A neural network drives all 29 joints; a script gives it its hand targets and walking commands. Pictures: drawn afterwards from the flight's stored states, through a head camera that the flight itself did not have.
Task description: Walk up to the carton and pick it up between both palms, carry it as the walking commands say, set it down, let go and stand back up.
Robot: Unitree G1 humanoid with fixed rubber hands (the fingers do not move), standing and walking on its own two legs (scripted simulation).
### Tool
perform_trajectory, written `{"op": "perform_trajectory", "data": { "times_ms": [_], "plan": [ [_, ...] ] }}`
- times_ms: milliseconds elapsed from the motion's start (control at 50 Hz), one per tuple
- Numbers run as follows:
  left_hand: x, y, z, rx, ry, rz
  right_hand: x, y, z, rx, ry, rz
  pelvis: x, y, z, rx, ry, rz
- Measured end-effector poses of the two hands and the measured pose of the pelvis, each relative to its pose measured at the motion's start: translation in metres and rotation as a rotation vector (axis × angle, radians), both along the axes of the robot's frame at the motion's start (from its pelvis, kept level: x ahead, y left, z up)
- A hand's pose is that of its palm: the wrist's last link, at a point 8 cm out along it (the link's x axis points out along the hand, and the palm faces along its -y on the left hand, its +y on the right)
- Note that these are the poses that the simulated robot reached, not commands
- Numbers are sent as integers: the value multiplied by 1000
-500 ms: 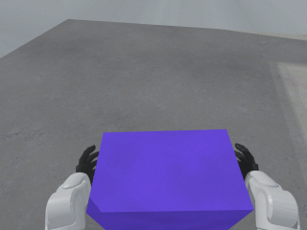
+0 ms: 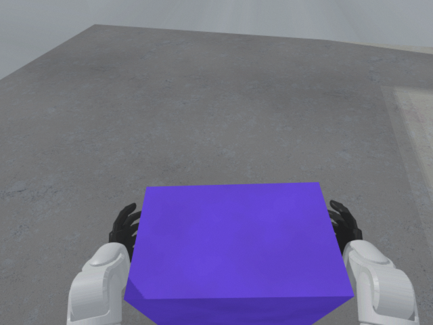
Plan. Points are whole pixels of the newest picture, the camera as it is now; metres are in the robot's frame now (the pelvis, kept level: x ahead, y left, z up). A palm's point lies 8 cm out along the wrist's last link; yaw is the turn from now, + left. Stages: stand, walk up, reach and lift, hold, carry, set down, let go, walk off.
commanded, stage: carry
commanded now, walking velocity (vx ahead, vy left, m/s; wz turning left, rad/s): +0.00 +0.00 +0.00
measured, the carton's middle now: (233, 265) +0.25 +0.00 -0.02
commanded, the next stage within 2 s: hold in 1.80 s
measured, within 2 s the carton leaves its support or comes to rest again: neither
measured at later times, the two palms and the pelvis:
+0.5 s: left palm (125, 245) +0.26 +0.19 +0.05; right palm (347, 242) +0.26 -0.20 +0.05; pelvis +0.01 +0.00 +0.00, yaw +0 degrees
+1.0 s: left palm (126, 245) +0.26 +0.19 +0.05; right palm (347, 242) +0.26 -0.20 +0.05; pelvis +0.00 -0.01 +0.00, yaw +0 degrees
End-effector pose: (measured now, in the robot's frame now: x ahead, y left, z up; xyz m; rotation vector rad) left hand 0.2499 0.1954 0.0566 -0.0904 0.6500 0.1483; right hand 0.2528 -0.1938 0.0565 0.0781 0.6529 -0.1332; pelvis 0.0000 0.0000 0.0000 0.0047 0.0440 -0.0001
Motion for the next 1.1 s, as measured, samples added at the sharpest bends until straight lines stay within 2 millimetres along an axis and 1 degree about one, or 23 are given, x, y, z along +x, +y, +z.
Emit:
{"op": "perform_trajectory", "data": {
  "times_ms": [300, 1100],
  "plan": [
    [7, -2, -5, 9, -11, -3, 8, -2, -5, -13, -11, 12, 6, -3, 0, -1, -1, 3],
    [7, -5, -7, 18, -8, -9, 9, -5, -7, -18, -10, 22, 3, -7, -1, 0, -1, 1]
  ]
}}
